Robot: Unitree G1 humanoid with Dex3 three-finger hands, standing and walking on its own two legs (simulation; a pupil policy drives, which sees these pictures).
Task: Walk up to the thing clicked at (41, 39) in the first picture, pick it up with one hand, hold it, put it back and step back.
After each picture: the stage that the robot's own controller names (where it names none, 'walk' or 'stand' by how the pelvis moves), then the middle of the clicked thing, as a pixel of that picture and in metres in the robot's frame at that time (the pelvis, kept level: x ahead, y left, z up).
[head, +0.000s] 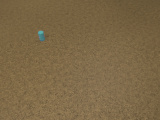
stand; (41, 36) +1.52 +0.51 -0.72
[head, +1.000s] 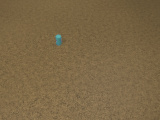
walk; (58, 40) +1.45 +0.24 -0.70
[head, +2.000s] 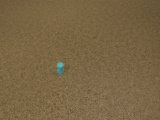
walk; (60, 68) +0.97 +0.20 -0.71
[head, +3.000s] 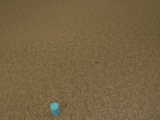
walk; (55, 109) +0.58 +0.24 -0.70
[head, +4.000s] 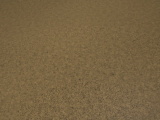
stand; out of the picture +0.38 +0.19 -0.70
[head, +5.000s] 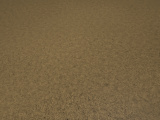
stand; out of the picture +0.35 +0.18 -0.72
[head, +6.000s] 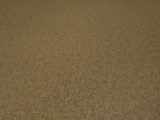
stand; out of the picture +0.35 +0.19 -0.73
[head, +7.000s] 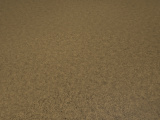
stand; out of the picture +0.34 +0.19 -0.73
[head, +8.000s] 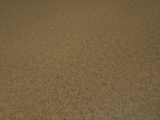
stand; out of the picture +0.34 +0.19 -0.73
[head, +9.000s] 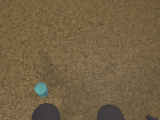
go down; (42, 90) +0.39 +0.20 -0.49
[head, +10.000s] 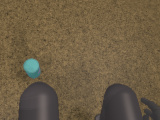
go down; (32, 69) +0.42 +0.22 -0.32
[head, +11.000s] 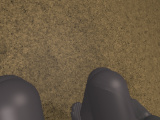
close in; out of the picture +0.40 +0.26 -0.22
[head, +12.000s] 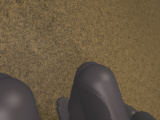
close; out of the picture +0.40 +0.27 -0.22
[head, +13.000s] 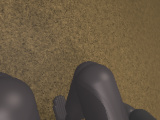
close; out of the picture +0.39 +0.27 -0.22
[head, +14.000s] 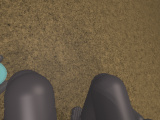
lift; out of the picture +0.31 +0.26 -0.15
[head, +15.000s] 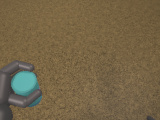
lift; (28, 90) +0.31 +0.18 +0.02
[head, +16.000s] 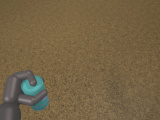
hold; (36, 93) +0.32 +0.17 +0.00
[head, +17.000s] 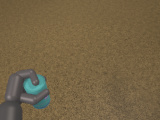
hold; (38, 92) +0.32 +0.17 +0.00
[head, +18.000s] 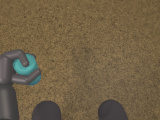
crouch; (28, 70) +0.39 +0.19 -0.08
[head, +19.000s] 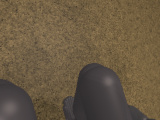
lower; out of the picture +0.40 +0.27 -0.22
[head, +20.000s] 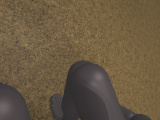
lower; out of the picture +0.41 +0.28 -0.22
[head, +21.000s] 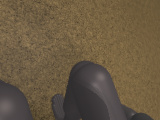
lower; out of the picture +0.41 +0.28 -0.22
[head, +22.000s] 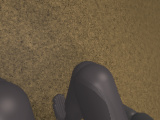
lower; out of the picture +0.40 +0.28 -0.22
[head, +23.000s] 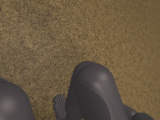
loosen; out of the picture +0.40 +0.28 -0.22
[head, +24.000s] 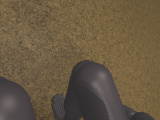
withdraw; out of the picture +0.39 +0.25 -0.22
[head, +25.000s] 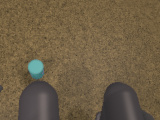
walk; (36, 70) +0.41 +0.20 -0.32
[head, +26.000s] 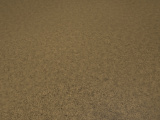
stand; out of the picture +0.34 +0.15 -0.65
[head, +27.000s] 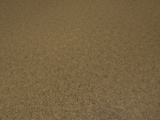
stand; out of the picture +0.36 +0.17 -0.67
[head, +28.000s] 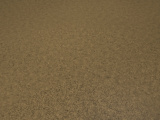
stand; out of the picture +0.36 +0.17 -0.68
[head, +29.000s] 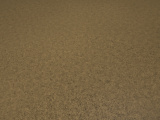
walk; out of the picture +0.37 +0.16 -0.72
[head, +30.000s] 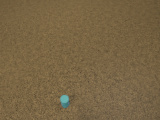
walk; (64, 101) +0.51 +0.14 -0.70
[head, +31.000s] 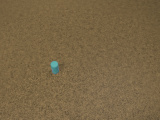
walk; (55, 67) +0.81 +0.24 -0.70
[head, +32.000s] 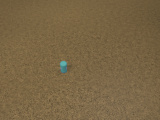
stand; (63, 67) +1.01 +0.18 -0.71
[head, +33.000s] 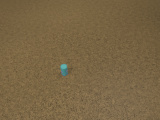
stand; (64, 70) +0.99 +0.19 -0.73
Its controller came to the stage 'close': yes
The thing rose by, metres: 0.71
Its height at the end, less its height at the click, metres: +0.00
